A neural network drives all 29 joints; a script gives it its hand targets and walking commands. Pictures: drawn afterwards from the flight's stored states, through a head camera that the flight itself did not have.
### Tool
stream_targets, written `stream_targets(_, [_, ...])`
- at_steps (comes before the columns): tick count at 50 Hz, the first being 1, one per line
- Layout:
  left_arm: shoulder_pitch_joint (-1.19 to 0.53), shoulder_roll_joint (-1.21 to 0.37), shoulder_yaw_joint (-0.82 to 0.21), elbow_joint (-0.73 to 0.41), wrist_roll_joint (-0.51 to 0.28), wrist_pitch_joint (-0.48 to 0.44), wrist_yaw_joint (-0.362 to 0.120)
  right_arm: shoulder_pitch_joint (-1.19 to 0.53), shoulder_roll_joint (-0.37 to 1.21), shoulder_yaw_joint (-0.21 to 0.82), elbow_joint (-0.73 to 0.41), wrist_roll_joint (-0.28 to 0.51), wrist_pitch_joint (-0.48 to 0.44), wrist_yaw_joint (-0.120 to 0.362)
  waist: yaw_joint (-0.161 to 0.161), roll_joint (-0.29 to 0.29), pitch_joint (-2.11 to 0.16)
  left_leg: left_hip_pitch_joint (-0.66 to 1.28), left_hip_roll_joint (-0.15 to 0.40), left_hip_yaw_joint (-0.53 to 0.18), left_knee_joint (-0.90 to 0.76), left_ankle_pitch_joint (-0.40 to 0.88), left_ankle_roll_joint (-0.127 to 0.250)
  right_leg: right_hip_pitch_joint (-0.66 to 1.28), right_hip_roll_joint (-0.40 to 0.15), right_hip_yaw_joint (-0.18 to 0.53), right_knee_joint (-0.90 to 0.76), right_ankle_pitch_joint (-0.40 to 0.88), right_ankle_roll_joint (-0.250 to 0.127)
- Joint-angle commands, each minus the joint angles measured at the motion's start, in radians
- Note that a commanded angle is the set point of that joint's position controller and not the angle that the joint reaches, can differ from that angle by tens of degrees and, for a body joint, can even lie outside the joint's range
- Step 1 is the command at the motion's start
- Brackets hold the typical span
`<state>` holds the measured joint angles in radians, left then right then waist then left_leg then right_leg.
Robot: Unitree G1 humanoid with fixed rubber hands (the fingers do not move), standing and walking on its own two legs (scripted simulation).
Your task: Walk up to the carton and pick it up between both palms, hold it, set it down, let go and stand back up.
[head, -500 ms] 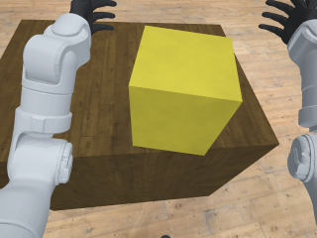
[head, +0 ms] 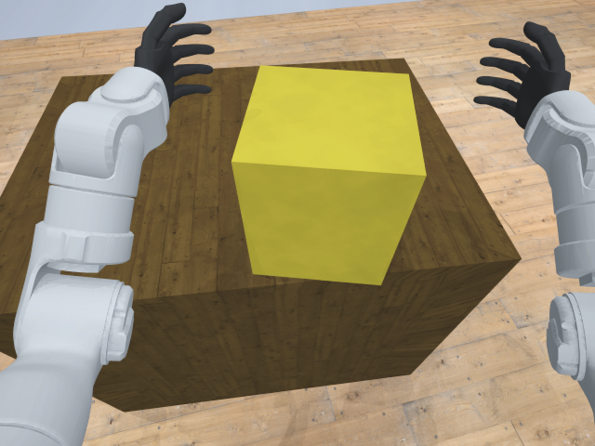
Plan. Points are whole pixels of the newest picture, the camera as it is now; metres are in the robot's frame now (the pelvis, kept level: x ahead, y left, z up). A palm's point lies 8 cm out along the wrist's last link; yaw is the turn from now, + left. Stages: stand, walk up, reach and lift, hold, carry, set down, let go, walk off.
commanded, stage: set down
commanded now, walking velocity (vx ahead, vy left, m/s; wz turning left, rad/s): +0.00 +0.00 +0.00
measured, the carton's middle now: (324, 182) +0.46 -0.06 +0.08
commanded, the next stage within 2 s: none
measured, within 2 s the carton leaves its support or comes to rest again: neither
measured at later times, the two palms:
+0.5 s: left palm (149, 134) +0.41 +0.15 +0.22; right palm (539, 135) +0.38 -0.28 +0.22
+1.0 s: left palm (173, 183) +0.39 +0.14 +0.16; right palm (493, 168) +0.39 -0.26 +0.16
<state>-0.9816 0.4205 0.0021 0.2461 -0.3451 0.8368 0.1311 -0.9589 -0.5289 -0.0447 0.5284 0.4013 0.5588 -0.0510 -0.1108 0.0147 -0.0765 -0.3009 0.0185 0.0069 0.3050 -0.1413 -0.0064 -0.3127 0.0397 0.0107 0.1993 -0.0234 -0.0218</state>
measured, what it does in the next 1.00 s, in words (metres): stands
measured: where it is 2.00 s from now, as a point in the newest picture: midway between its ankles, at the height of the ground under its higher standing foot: outside the picture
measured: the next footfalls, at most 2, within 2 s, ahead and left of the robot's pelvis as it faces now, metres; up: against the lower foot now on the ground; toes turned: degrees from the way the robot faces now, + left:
none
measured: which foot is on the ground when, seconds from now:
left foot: down 0.00-1.00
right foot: down 0.00-1.00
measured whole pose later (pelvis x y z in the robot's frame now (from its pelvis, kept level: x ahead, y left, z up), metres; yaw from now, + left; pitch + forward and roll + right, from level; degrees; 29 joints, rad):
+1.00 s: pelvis -0.02 -0.03 -0.01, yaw +2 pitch +12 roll +1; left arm -0.72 0.33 -0.02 0.31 -0.33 0.64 0.17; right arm -0.76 -0.31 -0.13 0.50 0.21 0.51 -0.09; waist -0.08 -0.03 -0.18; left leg -0.46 0.02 -0.04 0.39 -0.13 -0.02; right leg -0.51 0.04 -0.03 0.38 -0.08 -0.06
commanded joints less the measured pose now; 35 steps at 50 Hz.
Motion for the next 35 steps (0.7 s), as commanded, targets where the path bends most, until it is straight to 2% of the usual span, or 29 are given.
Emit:
stream_targets(1, [-0.727,0.210,0.120,-0.127,0.025,-0.041,0.015,-0.774,-0.279,-0.119,-0.188,-0.031,-0.040,-0.012,-0.017,-0.020,-0.878,0.305,-0.008,-0.018,0.044,0.345,0.006,0.368,0.018,-0.037,0.098,0.356,0.067])
stream_targets(2, [-0.719,0.219,0.130,-0.088,0.040,-0.033,0.007,-0.768,-0.266,-0.114,-0.148,-0.033,-0.026,-0.015,-0.006,-0.016,-0.831,0.263,-0.012,-0.020,0.033,0.297,0.015,0.378,0.012,-0.030,0.103,0.335,0.069])
stream_targets(4, [-0.670,0.219,0.131,0.074,0.042,-0.033,-0.011,-0.746,-0.217,-0.080,-0.045,-0.026,-0.005,-0.018,0.003,-0.051,-0.682,0.151,-0.008,-0.015,-0.003,0.154,0.040,0.408,-0.001,-0.019,0.098,0.203,0.080])
stream_targets(5, [-0.653,0.219,0.126,0.099,0.051,-0.047,-0.023,-0.742,-0.209,-0.076,-0.034,-0.029,-0.004,-0.024,0.004,-0.078,-0.668,0.128,-0.014,-0.011,-0.018,0.119,0.049,0.422,-0.005,-0.009,0.097,0.177,0.083])
stream_targets(7, [-0.584,0.202,0.120,0.138,0.038,-0.087,-0.035,-0.665,-0.179,-0.044,-0.020,-0.012,-0.009,-0.037,-0.005,-0.101,-0.681,0.096,-0.023,-0.013,-0.040,0.139,0.067,0.519,-0.015,0.005,0.092,0.243,0.088])
stream_targets(8, [-0.589,0.196,0.112,0.094,0.031,-0.109,-0.039,-0.654,-0.168,-0.035,-0.045,-0.003,-0.018,-0.046,-0.016,-0.111,-0.712,0.070,-0.026,-0.014,-0.053,0.154,0.071,0.561,-0.016,0.008,0.096,0.292,0.090])
stream_targets(9, [-0.629,0.208,0.114,0.120,0.032,-0.128,-0.047,-0.696,-0.144,-0.026,-0.019,0.001,-0.020,-0.054,-0.010,-0.100,-0.673,0.024,-0.031,-0.010,-0.057,0.122,0.077,0.522,-0.020,0.017,0.105,0.281,0.090])
stream_targets(10, [-0.612,0.201,0.118,0.147,0.031,-0.142,-0.051,-0.675,-0.126,-0.012,0.018,0.006,-0.021,-0.051,-0.007,-0.088,-0.621,0.010,-0.030,-0.006,-0.068,0.090,0.080,0.498,-0.022,0.007,0.104,0.227,0.085])
stream_targets(11, [-0.666,0.209,0.116,0.161,0.039,-0.154,-0.058,-0.720,-0.111,-0.004,0.040,0.005,-0.021,-0.045,-0.005,-0.084,-0.550,-0.021,-0.031,-0.001,-0.063,0.043,0.077,0.450,-0.021,0.005,0.100,0.161,0.080])
stream_targets(13, [-0.656,0.201,0.090,0.276,0.018,-0.189,-0.059,-0.737,-0.090,-0.002,0.105,-0.004,-0.032,-0.038,-0.008,-0.089,-0.455,-0.037,-0.028,0.005,-0.047,-0.017,0.085,0.363,-0.027,-0.009,0.092,0.017,0.073])
stream_targets(14, [-0.648,0.205,0.070,0.287,0.018,-0.212,-0.060,-0.714,-0.091,0.001,0.112,-0.015,-0.041,-0.037,-0.012,-0.084,-0.468,-0.020,-0.027,0.007,-0.042,-0.020,0.085,0.352,-0.030,-0.001,0.082,-0.023,0.071])
stream_targets(15, [-0.677,0.198,0.059,0.247,0.007,-0.239,-0.055,-0.717,-0.101,-0.022,0.114,-0.026,-0.057,-0.039,-0.028,-0.054,-0.510,-0.011,-0.025,-0.004,-0.046,-0.048,0.079,0.297,-0.029,-0.011,0.082,-0.057,0.062])
stream_targets(16, [-0.688,0.201,0.051,0.234,0.007,-0.265,-0.053,-0.716,-0.086,-0.027,0.109,-0.037,-0.068,-0.035,-0.017,-0.055,-0.538,0.003,-0.021,-0.003,-0.039,-0.043,0.078,0.293,-0.027,-0.012,0.083,-0.062,0.059])
stream_targets(17, [-0.678,0.190,0.021,0.255,-0.019,-0.279,-0.051,-0.715,-0.085,-0.020,0.116,-0.041,-0.074,-0.029,-0.030,-0.041,-0.540,0.006,-0.017,-0.005,-0.022,-0.043,0.075,0.260,-0.028,-0.013,0.092,-0.072,0.059])
stream_targets(18, [-0.740,0.189,0.008,0.257,-0.027,-0.293,-0.049,-0.774,-0.071,-0.023,0.145,-0.048,-0.077,-0.025,-0.022,-0.014,-0.536,-0.034,-0.021,-0.002,-0.007,-0.087,0.068,0.222,-0.024,-0.022,0.104,-0.123,0.056])
stream_targets(19, [-0.741,0.175,-0.012,0.266,-0.037,-0.303,-0.040,-0.778,-0.068,-0.031,0.154,-0.055,-0.085,-0.020,-0.032,-0.002,-0.541,-0.048,-0.016,-0.007,-0.002,-0.110,0.062,0.194,-0.027,-0.024,0.116,-0.148,0.057])
stream_targets(21, [-0.726,0.170,-0.033,0.325,-0.054,-0.329,-0.034,-0.773,-0.072,-0.052,0.173,-0.092,-0.102,-0.010,-0.039,-0.007,-0.543,-0.063,-0.017,-0.004,0.027,-0.120,0.073,0.149,-0.032,-0.023,0.123,-0.186,0.062])
stream_targets(23, [-0.717,0.162,-0.057,0.335,-0.078,-0.357,-0.029,-0.778,-0.065,-0.068,0.154,-0.119,-0.116,-0.013,-0.048,-0.004,-0.628,-0.077,-0.026,-0.006,0.050,-0.125,0.071,0.128,-0.034,-0.033,0.142,-0.205,0.067])
stream_targets(24, [-0.719,0.157,-0.064,0.313,-0.065,-0.372,-0.024,-0.778,-0.059,-0.079,0.143,-0.130,-0.128,-0.014,-0.041,0.032,-0.653,-0.089,-0.022,-0.015,0.053,-0.122,0.070,0.112,-0.036,-0.029,0.155,-0.188,0.065])
stream_targets(25, [-0.705,0.164,-0.062,0.316,-0.078,-0.380,-0.016,-0.771,-0.058,-0.089,0.135,-0.139,-0.133,-0.014,-0.044,0.023,-0.695,-0.077,-0.022,-0.012,0.067,-0.116,0.071,0.107,-0.037,-0.034,0.163,-0.174,0.068])
stream_targets(26, [-0.712,0.167,-0.051,0.296,-0.068,-0.382,-0.009,-0.765,-0.058,-0.097,0.131,-0.152,-0.136,-0.012,-0.034,0.033,-0.750,-0.062,-0.021,-0.020,0.072,-0.108,0.073,0.103,-0.036,-0.034,0.174,-0.171,0.065])
stream_targets(28, [-0.663,0.155,-0.035,0.258,-0.055,-0.389,0.003,-0.727,-0.053,-0.115,0.095,-0.179,-0.147,-0.011,-0.028,0.025,-0.782,-0.077,-0.022,-0.025,0.065,-0.073,0.074,0.147,-0.033,-0.032,0.189,-0.092,0.065])
stream_targets(29, [-0.661,0.153,-0.028,0.230,-0.046,-0.397,0.004,-0.702,-0.042,-0.143,0.092,-0.194,-0.151,-0.013,-0.034,0.044,-0.807,-0.093,-0.024,-0.027,0.062,-0.058,0.073,0.165,-0.034,-0.028,0.196,-0.050,0.065])
stream_targets(31, [-0.610,0.137,-0.002,0.179,-0.030,-0.388,0.007,-0.673,-0.026,-0.147,0.005,-0.213,-0.149,-0.016,-0.022,0.034,-0.843,-0.100,-0.025,-0.025,0.058,-0.030,0.078,0.225,-0.033,-0.018,0.203,-0.006,0.068])
stream_targets(32, [-0.581,0.140,0.015,0.136,-0.012,-0.382,0.011,-0.641,-0.021,-0.134,-0.031,-0.217,-0.150,-0.018,-0.004,0.014,-0.854,-0.107,-0.031,-0.027,0.052,-0.008,0.085,0.263,-0.031,-0.006,0.214,0.029,0.069])
stream_targets(33, [-0.527,0.138,0.030,0.129,0.000,-0.370,0.012,-0.599,-0.016,-0.141,-0.063,-0.228,-0.144,-0.022,-0.007,-0.006,-0.868,-0.102,-0.032,-0.024,0.046,-0.006,0.091,0.310,-0.031,-0.001,0.215,0.069,0.077])
stream_targets(34, [-0.513,0.142,0.043,0.071,0.012,-0.361,0.013,-0.572,-0.019,-0.153,-0.120,-0.227,-0.142,-0.030,0.002,0.005,-0.905,-0.114,-0.036,-0.022,0.036,0.007,0.095,0.357,-0.024,-0.007,0.215,0.108,0.077])
stream_targets(35, [-0.465,0.140,0.055,0.019,0.020,-0.355,0.017,-0.528,-0.013,-0.146,-0.181,-0.226,-0.143,-0.035,0.007,-0.023,-0.926,-0.105,-0.038,-0.019,0.029,0.036,0.103,0.425,-0.024,0.010,0.221,0.160,0.086])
